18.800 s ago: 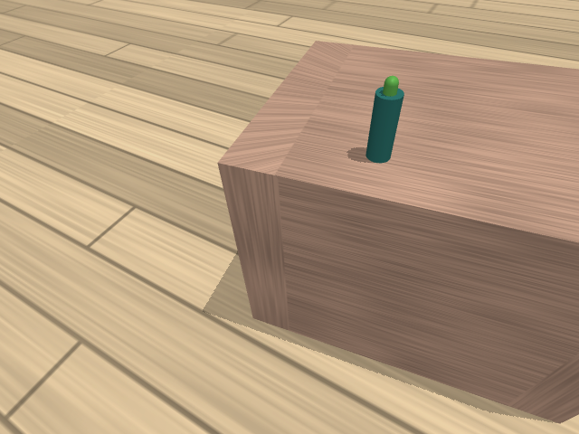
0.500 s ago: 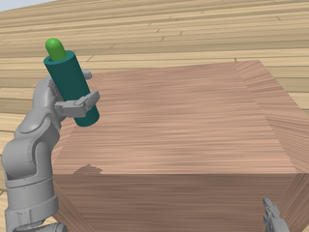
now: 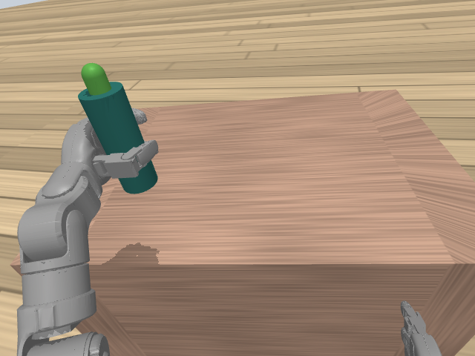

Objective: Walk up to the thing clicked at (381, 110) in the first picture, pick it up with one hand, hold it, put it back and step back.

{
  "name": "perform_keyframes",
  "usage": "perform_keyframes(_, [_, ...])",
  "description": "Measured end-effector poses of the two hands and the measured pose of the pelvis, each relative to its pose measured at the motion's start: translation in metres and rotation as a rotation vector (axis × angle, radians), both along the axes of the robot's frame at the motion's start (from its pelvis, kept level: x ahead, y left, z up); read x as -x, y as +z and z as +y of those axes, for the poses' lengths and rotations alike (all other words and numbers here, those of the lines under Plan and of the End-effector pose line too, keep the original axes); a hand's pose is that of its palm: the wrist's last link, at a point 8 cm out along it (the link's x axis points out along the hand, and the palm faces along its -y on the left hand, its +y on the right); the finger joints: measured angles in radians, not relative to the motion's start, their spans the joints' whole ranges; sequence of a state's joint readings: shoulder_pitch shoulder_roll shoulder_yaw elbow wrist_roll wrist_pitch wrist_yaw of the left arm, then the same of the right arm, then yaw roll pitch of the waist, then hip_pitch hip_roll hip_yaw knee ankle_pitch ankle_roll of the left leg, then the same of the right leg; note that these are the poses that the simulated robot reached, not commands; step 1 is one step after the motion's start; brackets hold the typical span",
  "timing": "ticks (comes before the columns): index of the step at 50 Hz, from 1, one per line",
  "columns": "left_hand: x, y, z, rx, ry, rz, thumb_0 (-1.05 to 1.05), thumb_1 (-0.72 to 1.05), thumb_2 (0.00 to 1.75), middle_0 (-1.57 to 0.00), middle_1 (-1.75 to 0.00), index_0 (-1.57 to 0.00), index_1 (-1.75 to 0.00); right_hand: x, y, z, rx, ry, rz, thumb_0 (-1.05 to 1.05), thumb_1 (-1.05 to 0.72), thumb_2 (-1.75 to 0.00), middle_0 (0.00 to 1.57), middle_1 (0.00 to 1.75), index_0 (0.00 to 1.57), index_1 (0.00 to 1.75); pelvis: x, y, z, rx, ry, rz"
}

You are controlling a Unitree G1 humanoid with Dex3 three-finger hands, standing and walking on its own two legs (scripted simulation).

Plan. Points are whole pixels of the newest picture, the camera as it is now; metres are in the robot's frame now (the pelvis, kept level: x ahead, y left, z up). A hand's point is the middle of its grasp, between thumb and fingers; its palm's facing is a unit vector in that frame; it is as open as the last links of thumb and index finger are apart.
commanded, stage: crouch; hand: left
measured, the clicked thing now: (118, 131) +0.36 +0.17 +0.29
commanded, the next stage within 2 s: lower in 1.04 s
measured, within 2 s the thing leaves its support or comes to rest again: neither
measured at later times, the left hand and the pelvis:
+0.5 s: hand (147, 158) +0.42 +0.18 +0.19, palm faces +0.14 -0.99 +0.00, open 7.7 cm; pelvis +0.00 +0.00 +0.00, yaw -1 degrees
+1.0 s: hand (155, 162) +0.45 +0.18 +0.16, palm faces +0.13 -0.99 -0.01, open 7.6 cm; pelvis +0.01 +0.00 +0.00, yaw -1 degrees
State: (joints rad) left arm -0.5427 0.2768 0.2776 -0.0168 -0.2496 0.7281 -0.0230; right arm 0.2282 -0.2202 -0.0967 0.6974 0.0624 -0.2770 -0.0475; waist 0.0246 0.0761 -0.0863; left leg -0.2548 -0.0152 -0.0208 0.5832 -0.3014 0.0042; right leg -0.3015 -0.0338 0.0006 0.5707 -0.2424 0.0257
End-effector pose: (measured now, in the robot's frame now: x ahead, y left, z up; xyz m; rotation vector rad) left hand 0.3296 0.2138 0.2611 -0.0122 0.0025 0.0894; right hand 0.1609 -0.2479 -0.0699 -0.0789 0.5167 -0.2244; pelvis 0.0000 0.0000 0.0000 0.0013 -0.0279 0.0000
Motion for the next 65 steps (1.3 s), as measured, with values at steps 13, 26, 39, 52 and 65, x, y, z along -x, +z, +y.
perform_keyframes(13, [-0.04, -0.055, 0.008, -0.001, 0.044, 0.054, 0.01, -0.15, 1.19, -0.86, -1.11, -0.87, -1.11, 0.02, -0.004, -0.01, 0.061, -0.035, 0.047, -0.02, 0.57, -0.04, 0.06, 0.05, 0.05, 0.05, 0.003, -0.002, -0.002, -0.001, -0.007, 0.035])
perform_keyframes(26, [-0.069, -0.07, 0.015, -0.012, 0.047, 0.018, 0.01, -0.15, 1.19, -0.86, -1.11, -0.87, -1.11, 0.015, 0.002, -0.01, 0.075, -0.041, 0.039, -0.01, 0.56, -0.04, 0.05, 0.05, 0.05, 0.05, -0.003, -0.001, -0.001, 0.003, -0.016, 0.068])
perform_keyframes(39, [-0.088, -0.092, 0.015, -0.018, 0.04, 0.025, 0.01, -0.15, 1.19, -0.86, -1.11, -0.87, -1.11, 0.011, 0.001, -0.007, 0.08, -0.035, 0.089, -0.01, 0.55, -0.05, 0.06, 0.05, 0.05, 0.05, -0.012, -0.001, 0.001, 0.006, -0.019, 0.094])
perform_keyframes(52, [-0.098, -0.101, 0.016, -0.015, 0.038, 0.02, 0.01, -0.15, 1.19, -0.86, -1.11, -0.87, -1.11, 0.01, 0.002, -0.004, 0.069, -0.031, 0.117, -0.01, 0.55, -0.05, 0.06, 0.05, 0.05, 0.05, -0.013, 0.0, -0.001, 0.01, -0.017, 0.107])
perform_keyframes(65, [-0.107, -0.12, 0.014, -0.008, 0.035, 0.04, 0.01, -0.15, 1.19, -0.86, -1.11, -0.87, -1.11, 0.018, -0.002, -0.008, 0.078, -0.04, 0.159, -0.01, 0.54, -0.05, 0.06, 0.05, 0.05, 0.05, -0.008, -0.003, -0.002, 0.009, -0.02, 0.135])
